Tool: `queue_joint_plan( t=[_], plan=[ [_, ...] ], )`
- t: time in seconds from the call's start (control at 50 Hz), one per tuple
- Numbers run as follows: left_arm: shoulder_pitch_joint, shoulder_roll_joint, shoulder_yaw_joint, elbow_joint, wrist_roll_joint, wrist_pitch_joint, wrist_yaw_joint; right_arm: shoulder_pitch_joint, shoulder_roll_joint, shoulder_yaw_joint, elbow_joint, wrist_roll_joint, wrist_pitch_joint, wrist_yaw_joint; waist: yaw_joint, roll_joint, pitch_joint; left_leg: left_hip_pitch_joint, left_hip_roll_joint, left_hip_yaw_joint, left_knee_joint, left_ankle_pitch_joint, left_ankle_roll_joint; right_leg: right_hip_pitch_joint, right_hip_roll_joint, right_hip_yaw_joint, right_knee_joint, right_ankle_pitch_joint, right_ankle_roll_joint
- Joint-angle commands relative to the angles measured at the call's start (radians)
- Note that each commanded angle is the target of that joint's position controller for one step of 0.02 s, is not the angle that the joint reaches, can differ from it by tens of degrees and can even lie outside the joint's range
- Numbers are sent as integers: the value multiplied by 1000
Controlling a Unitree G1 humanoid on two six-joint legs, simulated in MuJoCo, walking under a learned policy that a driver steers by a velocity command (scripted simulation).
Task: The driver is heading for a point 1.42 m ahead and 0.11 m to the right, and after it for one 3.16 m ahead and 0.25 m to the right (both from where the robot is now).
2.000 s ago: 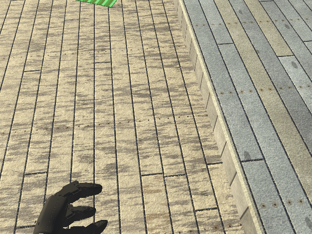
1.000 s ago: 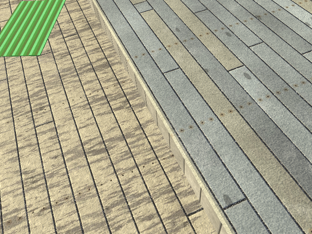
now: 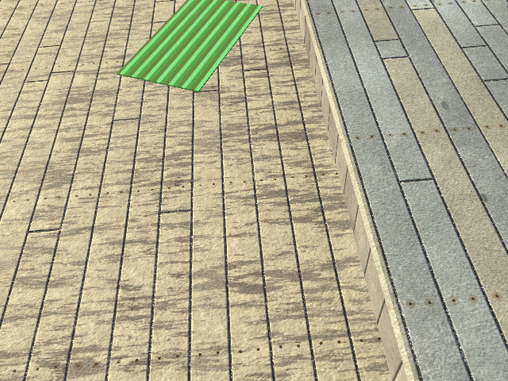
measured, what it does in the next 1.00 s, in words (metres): walks ahead: left foot, then right foot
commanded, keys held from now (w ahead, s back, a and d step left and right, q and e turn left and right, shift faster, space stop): w+e+shift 0.30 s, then w+q+shift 0.30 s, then q+shift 0.40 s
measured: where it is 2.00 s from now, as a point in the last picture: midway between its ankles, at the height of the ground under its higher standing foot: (292, 196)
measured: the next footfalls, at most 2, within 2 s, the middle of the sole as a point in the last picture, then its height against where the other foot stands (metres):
left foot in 0.44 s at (290, 337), level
right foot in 0.84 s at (342, 265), level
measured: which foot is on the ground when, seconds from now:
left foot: down 0.00-0.02, up 0.04-0.42, down 0.44-0.82, up 0.84-1.00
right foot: down 0.00-0.46, up 0.48-0.82, down 0.84-1.00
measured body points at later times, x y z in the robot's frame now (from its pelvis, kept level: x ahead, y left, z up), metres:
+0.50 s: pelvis +0.44 -0.08 -0.01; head +0.48 -0.10 +0.44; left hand +0.53 +0.21 -0.12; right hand +0.55 -0.38 -0.09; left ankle +0.58 -0.04 -0.72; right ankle +0.15 -0.09 -0.61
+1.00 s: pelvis +0.78 -0.18 +0.02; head +0.82 -0.22 +0.46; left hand +0.94 +0.06 -0.07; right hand +0.85 -0.47 -0.13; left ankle +0.71 -0.03 -0.60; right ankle +0.79 -0.23 -0.72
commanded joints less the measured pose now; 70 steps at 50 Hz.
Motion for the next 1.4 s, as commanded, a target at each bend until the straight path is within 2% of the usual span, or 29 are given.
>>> queue_joint_plan(
  t=[0.02,0.04,0.1,0.16,0.24,0.36,0.42,0.44,0.46,0.48,0.5,0.54,0.58,0.66,0.74,0.78,0.8,0.82,0.84,0.86,0.88,0.92,0.98,1.22,1.3,1.34,1.36,1.38,1.4],
  plan=[
    [481,291,92,67,19,-21,33,-108,-42,11,-135,6,-27,2,235,-335,-175,-730,-4,109,898,503,19,787,-193,540,-242,-599,-176],
    [394,256,74,51,-1,-25,29,-140,-28,18,-159,-16,-46,11,162,-324,-143,-970,-92,-66,1033,83,18,807,-284,1002,-469,-711,-207],
    [297,199,74,49,-17,-19,48,-221,-80,22,-165,-30,-65,25,98,-20,35,-962,68,-97,923,249,16,559,-211,655,-421,-305,-158],
    [258,143,53,52,-30,-39,57,-215,-56,38,-172,-46,-11,35,37,-66,96,-861,95,-61,801,236,-38,369,-100,504,-472,-136,-148],
    [310,147,62,73,-33,-48,59,-424,-34,57,-257,-14,5,46,79,-76,175,-835,55,20,514,376,-80,269,-48,439,-514,214,-141],
    [344,145,61,121,-44,-78,71,-476,-30,63,-259,5,-12,33,109,-100,64,-536,-25,60,161,654,9,460,-79,374,-468,806,-41],
    [294,201,75,127,13,-78,74,-124,-136,12,-152,26,-8,-7,-76,-164,-132,-254,-76,80,156,462,74,613,-113,317,-44,1237,8],
    [243,169,70,124,24,-72,81,88,-159,-5,-85,23,-4,-27,-183,-149,-189,-57,-25,61,181,403,96,500,-78,270,235,1140,16],
    [301,40,40,88,-3,-72,76,177,-226,-26,-62,-4,-8,-35,-131,110,-282,208,180,-267,250,293,191,185,56,197,703,422,58],
    [416,1,17,84,-44,-81,58,167,-266,-48,-35,2,6,-9,-58,390,-388,337,328,-804,30,299,352,-69,210,178,973,-231,98],
    [319,34,7,83,-12,-80,73,34,-173,-43,-63,7,12,6,-46,164,-265,257,278,-779,-4,159,367,-201,94,172,1040,-161,70],
    [102,33,-14,13,29,-87,70,-1,-59,-17,-38,17,7,13,-35,-79,-89,-1,207,-594,-44,194,317,-232,7,156,968,-110,62],
    [2,-18,-39,-68,63,-68,63,48,-38,-6,21,25,-7,2,13,-78,34,-208,144,-526,-80,283,302,-268,-24,151,968,-182,79],
    [-122,-25,-69,-197,49,-49,65,9,-101,-13,17,34,-33,1,83,-62,145,-446,98,-447,-167,613,300,-326,-73,93,716,-152,129],
    [-231,-70,-103,-277,41,-78,64,130,-47,-16,36,41,-1,-45,16,-57,16,-107,67,-427,-18,1073,211,-321,-72,136,447,-88,128],
    [-72,-67,-103,-222,12,-73,68,5,-104,-43,0,56,36,-60,101,32,-66,-203,-21,-359,127,1197,126,115,19,166,-7,95,109],
    [29,-17,-83,-202,-8,-76,87,-7,-110,-56,-5,61,38,-49,156,64,-139,-207,-41,-397,312,1085,77,326,-42,291,-247,276,96],
    [179,15,-66,-123,-21,-69,106,-47,-122,-64,-7,63,34,-35,217,29,-183,-225,-84,-348,477,844,47,488,-47,198,-413,555,111],
    [163,69,-52,-95,5,-68,121,52,-7,-46,-19,70,31,-19,89,-127,-184,-511,-135,-279,667,-56,27,750,-261,247,-187,909,98],
    [257,70,-46,-120,26,-49,111,190,30,-34,-43,77,36,-34,46,-207,-285,-704,-112,-201,864,-252,16,919,-519,393,87,1622,134],
    [270,39,-41,-110,14,-28,102,220,-29,-48,-45,65,55,-38,53,-222,-358,-741,-89,-160,980,-184,-13,890,-524,418,58,1694,123],
    [62,-52,-48,-169,9,-30,107,138,-43,-61,-48,21,104,-27,-4,-197,-152,-798,-56,-82,1063,13,-69,588,-395,330,-117,1092,125],
    [38,-43,-32,-132,-31,-33,118,58,-34,-62,-65,20,154,7,-35,-197,-3,-702,-17,-43,1001,158,-113,338,-281,80,-210,992,190],
    [215,33,22,-56,-20,25,127,-284,38,-10,-214,31,155,58,68,-182,39,-718,-13,138,533,316,-12,519,-323,-181,-161,920,142],
    [195,77,34,-63,-28,47,114,-250,15,-21,-220,34,150,35,39,-223,-19,-531,-65,199,428,171,53,506,-353,-233,-12,1130,128],
    [146,72,30,-68,-39,52,105,-119,-16,-38,-192,10,123,16,-26,-198,-62,-311,-82,120,259,139,113,362,-336,-209,224,1048,104],
    [137,56,26,-61,-68,49,99,-36,-46,-51,-173,-12,100,1,-104,-47,-112,-56,2,-24,46,483,173,140,-250,-217,522,485,131],
    [213,-78,-9,-106,-38,46,91,-72,-176,-70,-196,17,103,-3,10,135,-144,140,332,-364,234,1439,318,-194,-72,-160,887,-492,170],
    [171,-3,1,-90,-18,52,106,-19,-161,-66,-209,44,113,-18,-86,-40,-286,18,430,-428,93,1316,464,-109,-64,20,907,-395,191]
  ],
)
Velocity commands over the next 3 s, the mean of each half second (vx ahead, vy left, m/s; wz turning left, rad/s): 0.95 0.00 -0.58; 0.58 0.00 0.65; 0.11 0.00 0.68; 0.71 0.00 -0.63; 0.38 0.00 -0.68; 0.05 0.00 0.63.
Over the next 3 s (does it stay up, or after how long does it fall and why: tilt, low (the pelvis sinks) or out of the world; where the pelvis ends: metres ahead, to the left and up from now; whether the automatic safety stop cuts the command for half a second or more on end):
stays up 1.51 -0.01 0.02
